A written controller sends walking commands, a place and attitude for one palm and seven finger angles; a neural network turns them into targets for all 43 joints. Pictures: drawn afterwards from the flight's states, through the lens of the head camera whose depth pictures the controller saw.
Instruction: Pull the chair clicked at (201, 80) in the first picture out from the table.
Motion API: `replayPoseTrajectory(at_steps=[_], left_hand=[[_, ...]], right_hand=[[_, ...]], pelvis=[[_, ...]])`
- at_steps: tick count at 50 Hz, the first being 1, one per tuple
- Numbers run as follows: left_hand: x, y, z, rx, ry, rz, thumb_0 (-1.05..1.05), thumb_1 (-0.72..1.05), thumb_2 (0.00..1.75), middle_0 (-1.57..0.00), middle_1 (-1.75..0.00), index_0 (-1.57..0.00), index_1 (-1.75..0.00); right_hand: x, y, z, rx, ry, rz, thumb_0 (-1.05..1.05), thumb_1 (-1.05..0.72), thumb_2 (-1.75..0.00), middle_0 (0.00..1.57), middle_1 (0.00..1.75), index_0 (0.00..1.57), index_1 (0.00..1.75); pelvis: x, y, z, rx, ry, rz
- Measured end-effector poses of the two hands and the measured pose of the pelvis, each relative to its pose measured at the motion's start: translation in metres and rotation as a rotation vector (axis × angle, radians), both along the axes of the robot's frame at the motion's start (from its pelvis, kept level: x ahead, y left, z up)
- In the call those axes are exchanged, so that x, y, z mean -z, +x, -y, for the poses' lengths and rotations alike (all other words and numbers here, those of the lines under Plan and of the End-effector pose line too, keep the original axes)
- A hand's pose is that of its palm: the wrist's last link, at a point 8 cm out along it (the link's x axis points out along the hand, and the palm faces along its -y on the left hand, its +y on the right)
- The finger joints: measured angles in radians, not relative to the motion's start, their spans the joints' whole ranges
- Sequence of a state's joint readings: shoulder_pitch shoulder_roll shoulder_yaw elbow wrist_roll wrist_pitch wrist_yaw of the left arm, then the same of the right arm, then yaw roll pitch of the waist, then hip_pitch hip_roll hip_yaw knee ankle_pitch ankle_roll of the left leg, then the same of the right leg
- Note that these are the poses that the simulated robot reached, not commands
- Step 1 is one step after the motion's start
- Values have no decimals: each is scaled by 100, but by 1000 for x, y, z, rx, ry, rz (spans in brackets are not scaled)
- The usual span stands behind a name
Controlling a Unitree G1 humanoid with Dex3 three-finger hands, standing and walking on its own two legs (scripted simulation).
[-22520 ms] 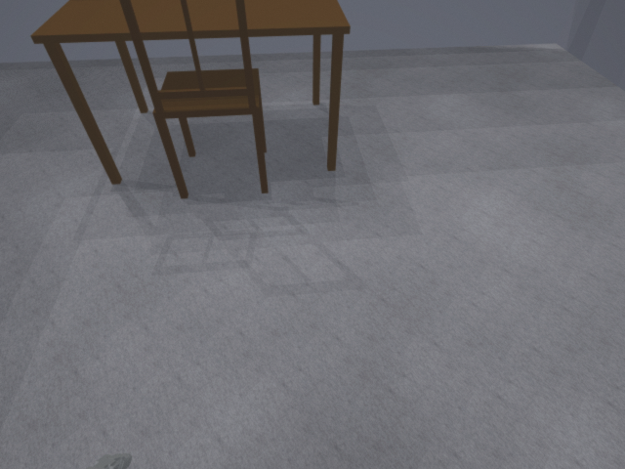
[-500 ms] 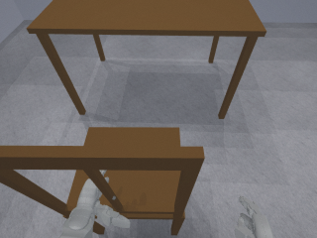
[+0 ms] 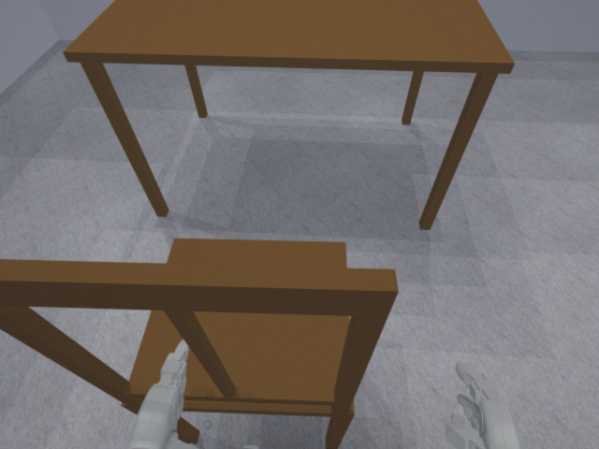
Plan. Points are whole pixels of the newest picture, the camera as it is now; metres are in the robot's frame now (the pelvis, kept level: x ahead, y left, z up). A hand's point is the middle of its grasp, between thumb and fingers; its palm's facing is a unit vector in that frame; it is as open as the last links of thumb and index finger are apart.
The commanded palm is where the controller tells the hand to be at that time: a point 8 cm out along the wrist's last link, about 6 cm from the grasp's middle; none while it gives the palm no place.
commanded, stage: draw the fingers out of the gap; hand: left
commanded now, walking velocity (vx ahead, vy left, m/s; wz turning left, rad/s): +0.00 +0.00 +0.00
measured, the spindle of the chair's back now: (208, 358) +0.24 +0.13 +0.00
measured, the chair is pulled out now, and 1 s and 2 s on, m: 0.66 0.66 0.65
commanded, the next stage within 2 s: draw the hand back to the body in 0.40 s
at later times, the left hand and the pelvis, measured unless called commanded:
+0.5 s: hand out of the picture +0.12 +0.13 -0.02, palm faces -0.03 -0.99 -0.14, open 17.5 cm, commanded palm +0.09 +0.18 +0.00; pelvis +0.00 +0.01 -0.01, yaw +0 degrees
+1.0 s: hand (132, 446) +0.13 +0.17 +0.08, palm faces +0.00 -1.00 -0.09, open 17.5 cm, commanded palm +0.10 +0.23 +0.10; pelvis -0.01 +0.01 -0.02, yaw +0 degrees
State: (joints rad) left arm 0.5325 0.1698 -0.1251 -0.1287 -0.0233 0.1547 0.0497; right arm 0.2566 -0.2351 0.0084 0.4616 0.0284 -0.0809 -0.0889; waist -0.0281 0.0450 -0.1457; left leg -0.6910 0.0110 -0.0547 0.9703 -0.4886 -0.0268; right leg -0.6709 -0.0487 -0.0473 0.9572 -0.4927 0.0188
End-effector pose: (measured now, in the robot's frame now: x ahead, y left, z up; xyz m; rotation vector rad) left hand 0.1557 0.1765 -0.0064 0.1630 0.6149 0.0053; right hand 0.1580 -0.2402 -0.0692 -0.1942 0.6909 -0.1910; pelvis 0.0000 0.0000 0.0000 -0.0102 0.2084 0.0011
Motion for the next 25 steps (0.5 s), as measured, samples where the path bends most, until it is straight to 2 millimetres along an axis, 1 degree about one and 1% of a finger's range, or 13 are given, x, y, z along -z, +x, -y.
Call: replayPoseTrajectory(at_steps=[5, 10, 14, 25], left_hand=[[-2, -10, 1, 1, 1, 9, -1, -54, 21, 0, 0, 0, 0], [-3, -19, -3, -15, 6, 7, -1, -54, 21, -1, 0, 0, 0], [-1, -29, -6, -19, 7, -17, -1, -54, 21, 0, 0, 0, 0], [-4, -52, -5, -20, -14, -36, -1, -54, 21, 0, 0, 0, 0]], right_hand=[[1, 3, -5, -4, 7, 22, 1, -90, -89, 20, 29, 21, 30], [1, 5, -9, 1, 16, 35, 1, -90, -89, 20, 29, 21, 30], [0, 6, -10, 5, 16, 45, 1, -90, -89, 20, 29, 21, 30], [-1, 11, -10, 27, 5, 67, 1, -90, -89, 20, 29, 21, 30]], pelvis=[[4, -3, -1, -2, -2, -4], [6, -5, -1, -1, -4, -5], [7, -5, -2, -2, -7, -7], [12, -2, -6, -1, -12, -21]])
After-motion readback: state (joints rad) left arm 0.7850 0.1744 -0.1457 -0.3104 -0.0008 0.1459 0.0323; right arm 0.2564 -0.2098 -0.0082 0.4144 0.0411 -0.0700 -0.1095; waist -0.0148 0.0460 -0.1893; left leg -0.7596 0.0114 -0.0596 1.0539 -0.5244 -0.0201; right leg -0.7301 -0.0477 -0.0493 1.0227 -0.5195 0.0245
